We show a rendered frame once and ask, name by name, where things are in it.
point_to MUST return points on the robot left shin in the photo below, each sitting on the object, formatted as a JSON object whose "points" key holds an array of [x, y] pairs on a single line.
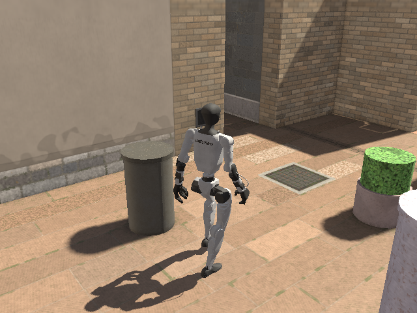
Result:
{"points": [[208, 217]]}

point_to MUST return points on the right robot thigh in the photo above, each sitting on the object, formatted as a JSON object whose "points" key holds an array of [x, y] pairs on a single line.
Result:
{"points": [[224, 198]]}

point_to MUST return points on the robot right forearm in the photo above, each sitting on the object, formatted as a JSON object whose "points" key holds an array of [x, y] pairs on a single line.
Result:
{"points": [[237, 181]]}

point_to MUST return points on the left robot upper arm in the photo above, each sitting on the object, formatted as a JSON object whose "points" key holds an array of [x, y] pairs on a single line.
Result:
{"points": [[186, 146]]}

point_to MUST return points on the robot left forearm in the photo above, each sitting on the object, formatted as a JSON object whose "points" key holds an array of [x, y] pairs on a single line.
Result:
{"points": [[179, 172]]}

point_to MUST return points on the robot left hand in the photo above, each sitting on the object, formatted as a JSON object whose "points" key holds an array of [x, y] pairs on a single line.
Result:
{"points": [[182, 191]]}

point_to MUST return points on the robot right hand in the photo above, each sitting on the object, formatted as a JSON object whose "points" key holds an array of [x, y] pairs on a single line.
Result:
{"points": [[244, 195]]}

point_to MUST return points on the right robot upper arm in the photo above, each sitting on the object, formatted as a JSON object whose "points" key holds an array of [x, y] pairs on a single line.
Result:
{"points": [[227, 143]]}

